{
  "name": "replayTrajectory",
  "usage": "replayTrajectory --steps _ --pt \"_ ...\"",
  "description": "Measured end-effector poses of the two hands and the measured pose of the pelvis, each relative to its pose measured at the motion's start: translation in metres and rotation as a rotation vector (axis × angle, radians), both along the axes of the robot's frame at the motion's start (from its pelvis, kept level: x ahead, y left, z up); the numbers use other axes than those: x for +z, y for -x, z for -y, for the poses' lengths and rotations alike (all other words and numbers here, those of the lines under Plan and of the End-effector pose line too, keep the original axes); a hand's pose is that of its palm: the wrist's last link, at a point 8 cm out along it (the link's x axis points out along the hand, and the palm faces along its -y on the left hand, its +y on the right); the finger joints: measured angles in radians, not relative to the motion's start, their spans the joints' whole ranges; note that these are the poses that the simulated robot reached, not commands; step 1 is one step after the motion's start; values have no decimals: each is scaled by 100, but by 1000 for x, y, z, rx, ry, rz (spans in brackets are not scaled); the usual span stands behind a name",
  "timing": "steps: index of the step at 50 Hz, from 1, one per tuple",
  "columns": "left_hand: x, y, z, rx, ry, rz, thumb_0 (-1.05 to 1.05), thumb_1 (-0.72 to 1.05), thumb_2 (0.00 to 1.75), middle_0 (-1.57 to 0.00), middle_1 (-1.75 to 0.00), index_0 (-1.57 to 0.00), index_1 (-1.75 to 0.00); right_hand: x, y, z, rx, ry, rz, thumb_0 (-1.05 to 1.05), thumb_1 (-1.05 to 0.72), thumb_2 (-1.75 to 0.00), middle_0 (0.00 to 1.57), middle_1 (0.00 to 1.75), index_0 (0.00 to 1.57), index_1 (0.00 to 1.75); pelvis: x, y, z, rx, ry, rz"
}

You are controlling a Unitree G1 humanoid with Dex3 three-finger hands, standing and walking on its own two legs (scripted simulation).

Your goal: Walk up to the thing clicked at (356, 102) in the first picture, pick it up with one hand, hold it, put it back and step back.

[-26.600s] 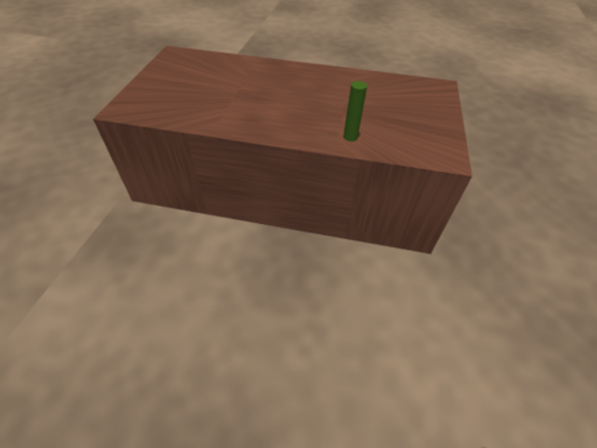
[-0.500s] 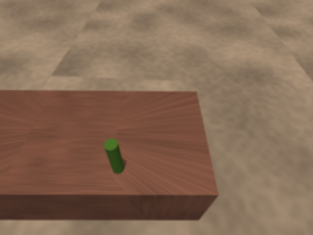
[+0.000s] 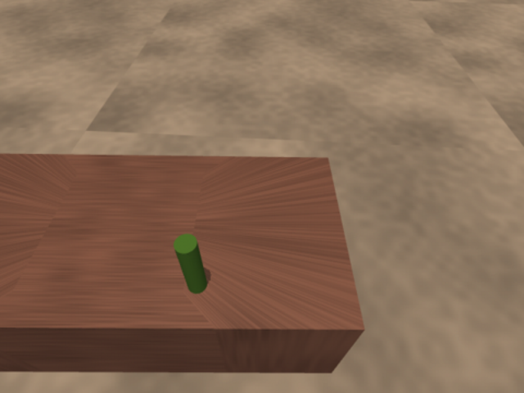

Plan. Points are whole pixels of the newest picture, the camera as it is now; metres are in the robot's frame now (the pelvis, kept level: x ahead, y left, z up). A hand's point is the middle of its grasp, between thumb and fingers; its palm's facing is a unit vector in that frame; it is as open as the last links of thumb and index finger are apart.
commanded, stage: stand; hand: left
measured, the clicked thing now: (192, 266) +0.44 +0.16 -0.23
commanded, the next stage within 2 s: step back in 0.32 s
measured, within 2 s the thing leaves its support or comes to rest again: neither
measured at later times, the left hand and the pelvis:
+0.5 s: hand out of the picture +0.06 +0.27 -0.17, palm faces +0.01 -0.92 -0.38, open 7.4 cm; pelvis -0.03 +0.00 -0.01, yaw +0 degrees
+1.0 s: hand out of the picture +0.01 +0.31 -0.18, palm faces -0.01 -0.93 -0.37, open 7.4 cm; pelvis -0.12 +0.04 -0.02, yaw +1 degrees
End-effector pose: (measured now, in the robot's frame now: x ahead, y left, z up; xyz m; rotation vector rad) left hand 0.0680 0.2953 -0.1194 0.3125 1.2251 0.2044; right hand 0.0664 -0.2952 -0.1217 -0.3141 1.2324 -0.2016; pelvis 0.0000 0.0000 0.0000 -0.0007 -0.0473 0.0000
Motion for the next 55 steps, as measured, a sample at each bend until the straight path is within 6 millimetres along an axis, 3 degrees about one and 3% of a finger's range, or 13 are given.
replayTrajectory --steps 17,30,35,41,46,55 --pt "-2 12 -1 12 2 -28 0 90 90 -20 -30 -20 -30 -1 7 1 -7 -5 -22 0 -90 -90 20 30 20 30 -1 3 1 2 1 -6" --pt "-11 19 -17 -1 -63 30 0 90 90 -20 -30 -20 -30 -16 12 28 -2 39 30 0 -90 -90 20 30 20 30 -26 51 5 17 7 -14" --pt "-13 26 -24 -28 -65 52 0 90 90 -20 -30 -20 -30 -15 33 21 9 52 20 0 -91 -90 20 30 20 30 -28 69 -7 28 -9 -21" --pt "-28 25 -47 -25 -41 136 0 90 90 -20 -30 -20 -30 -16 83 -2 41 98 -58 0 -91 -90 20 30 20 30 -39 92 -30 54 -17 -29" --pt "-26 45 -55 -2 -30 106 0 90 90 -20 -30 -20 -30 -4 118 -22 32 88 -101 0 -90 -90 20 30 21 30 -26 107 -36 48 15 -35" --pt "-22 99 -53 -46 -40 24 0 90 90 -20 -30 -20 -30 -6 129 -26 8 77 14 0 -90 -90 20 30 21 30 -25 138 -38 -18 14 -31"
